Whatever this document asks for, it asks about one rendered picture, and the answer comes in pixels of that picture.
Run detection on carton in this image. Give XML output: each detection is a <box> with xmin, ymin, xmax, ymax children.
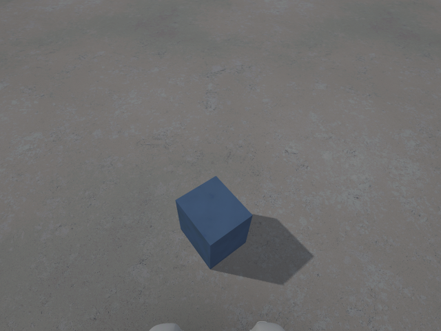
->
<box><xmin>176</xmin><ymin>176</ymin><xmax>253</xmax><ymax>269</ymax></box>

